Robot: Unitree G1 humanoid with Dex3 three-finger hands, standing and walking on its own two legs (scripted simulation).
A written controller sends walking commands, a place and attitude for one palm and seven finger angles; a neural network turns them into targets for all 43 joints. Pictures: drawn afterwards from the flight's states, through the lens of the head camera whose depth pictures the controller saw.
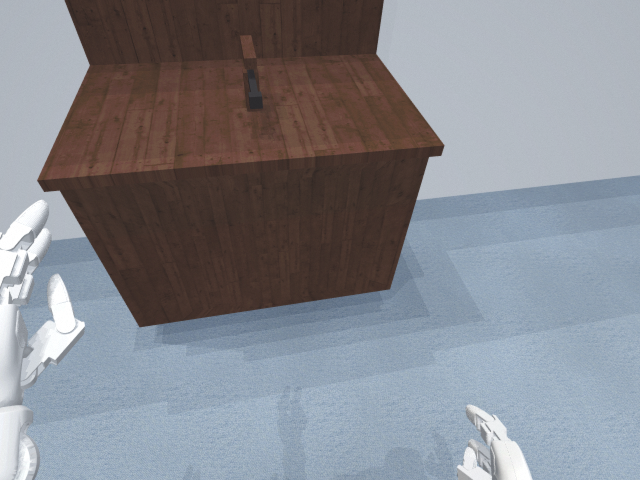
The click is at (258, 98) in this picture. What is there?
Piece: tap's lever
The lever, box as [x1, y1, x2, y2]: [248, 91, 262, 108]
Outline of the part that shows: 260,91 248,92 250,108 262,107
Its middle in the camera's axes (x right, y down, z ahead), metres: -0.15 -0.31 +0.86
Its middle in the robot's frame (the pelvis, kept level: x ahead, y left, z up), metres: +0.85 +0.20 +0.06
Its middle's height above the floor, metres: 0.83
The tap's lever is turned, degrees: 0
